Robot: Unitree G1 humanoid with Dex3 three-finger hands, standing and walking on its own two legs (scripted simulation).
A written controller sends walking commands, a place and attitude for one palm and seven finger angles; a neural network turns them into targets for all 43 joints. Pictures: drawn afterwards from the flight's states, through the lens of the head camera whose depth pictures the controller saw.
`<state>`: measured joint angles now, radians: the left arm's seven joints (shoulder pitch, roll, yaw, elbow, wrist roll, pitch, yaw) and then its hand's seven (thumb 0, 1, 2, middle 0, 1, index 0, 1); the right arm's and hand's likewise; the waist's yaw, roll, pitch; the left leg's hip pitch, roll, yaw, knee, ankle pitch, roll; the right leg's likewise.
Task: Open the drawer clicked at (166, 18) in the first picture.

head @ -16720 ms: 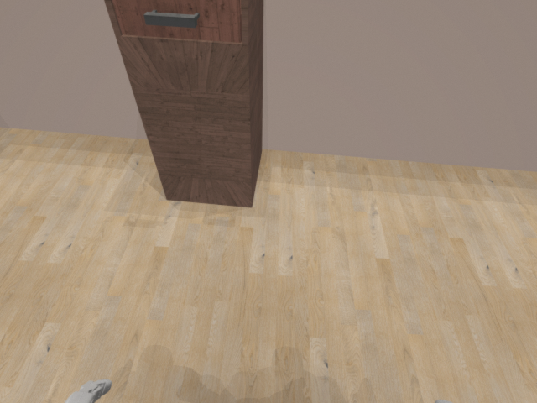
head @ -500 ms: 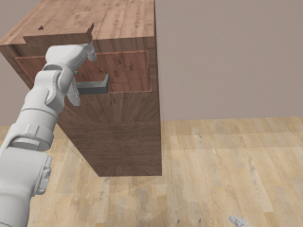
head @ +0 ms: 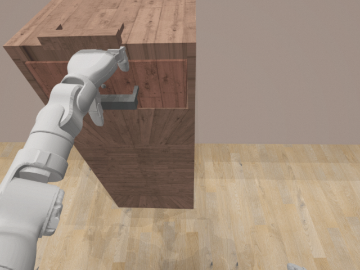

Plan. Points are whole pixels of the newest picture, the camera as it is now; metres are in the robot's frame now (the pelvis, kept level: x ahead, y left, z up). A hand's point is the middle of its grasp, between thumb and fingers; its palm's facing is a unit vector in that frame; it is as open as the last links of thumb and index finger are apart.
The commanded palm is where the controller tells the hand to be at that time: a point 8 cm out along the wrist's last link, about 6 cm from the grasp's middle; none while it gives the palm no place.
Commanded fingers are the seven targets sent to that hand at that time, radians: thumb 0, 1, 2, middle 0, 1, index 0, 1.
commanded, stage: move the hooked fingers above the handle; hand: left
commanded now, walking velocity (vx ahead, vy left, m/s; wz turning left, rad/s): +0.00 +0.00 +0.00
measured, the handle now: (109, 95) +0.50 +0.20 +0.11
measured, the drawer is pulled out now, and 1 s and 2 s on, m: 0.00 0.00 0.00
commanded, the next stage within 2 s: lower the fingers behind the handle in 0.86 s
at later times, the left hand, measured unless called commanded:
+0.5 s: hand (92, 91) +0.45 +0.21 +0.17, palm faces -0.02 +0.00 -1.00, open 13.8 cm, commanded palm +0.44 +0.22 +0.24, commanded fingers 0.00 -0.50 0.30 -0.30 -1.20 -0.30 -1.20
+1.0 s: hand (98, 84) +0.46 +0.20 +0.18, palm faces +0.00 -0.02 -1.00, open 13.6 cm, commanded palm +0.45 +0.23 +0.23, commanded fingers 0.00 -0.50 0.30 -0.30 -1.20 -0.30 -1.20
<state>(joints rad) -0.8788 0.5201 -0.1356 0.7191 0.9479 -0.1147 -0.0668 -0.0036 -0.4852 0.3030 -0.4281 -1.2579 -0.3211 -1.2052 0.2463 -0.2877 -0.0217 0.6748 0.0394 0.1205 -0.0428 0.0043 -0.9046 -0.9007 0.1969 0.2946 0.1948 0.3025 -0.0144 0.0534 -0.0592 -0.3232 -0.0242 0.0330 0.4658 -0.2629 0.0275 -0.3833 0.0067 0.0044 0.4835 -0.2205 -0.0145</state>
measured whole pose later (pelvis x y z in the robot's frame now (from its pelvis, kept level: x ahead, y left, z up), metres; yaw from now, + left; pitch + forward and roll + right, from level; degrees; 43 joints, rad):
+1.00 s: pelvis +0.00 +0.00 +0.00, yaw +0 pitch +7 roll +1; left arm -0.92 0.54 -0.12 0.79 0.95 -0.07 -0.09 0.00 -0.49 0.30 -0.41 -1.22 -0.34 -1.25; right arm 0.22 -0.25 0.02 0.67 0.06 0.15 -0.06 0.00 -0.90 -0.90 0.20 0.30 0.20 0.30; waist -0.02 0.05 -0.06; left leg -0.32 -0.02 0.03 0.46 -0.26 0.02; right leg -0.38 0.01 0.00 0.49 -0.22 -0.02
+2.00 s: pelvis -0.01 +0.01 -0.01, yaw +0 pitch +10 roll +0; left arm -0.85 0.53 -0.12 0.82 1.01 -0.08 0.02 0.00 -0.49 0.30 -0.31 -1.25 -0.33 -1.23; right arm 0.26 -0.25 -0.01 0.63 0.04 0.15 -0.04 0.00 -0.90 -0.90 0.20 0.30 0.20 0.30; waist -0.02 0.03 -0.08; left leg -0.44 -0.03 0.04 0.59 -0.31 0.04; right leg -0.49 0.00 0.01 0.58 -0.26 0.00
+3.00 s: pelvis -0.01 +0.00 -0.01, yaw +0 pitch +9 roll +0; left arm -0.85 0.56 -0.11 0.82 0.98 -0.10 -0.02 0.00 -0.49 0.30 -0.36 -1.23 -0.34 -1.22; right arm 0.31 -0.26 -0.02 0.66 0.04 0.12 -0.06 0.00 -0.90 -0.90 0.20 0.29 0.20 0.30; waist -0.05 0.05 -0.07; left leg -0.44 -0.02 0.03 0.59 -0.32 0.03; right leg -0.49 0.01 0.00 0.58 -0.26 -0.01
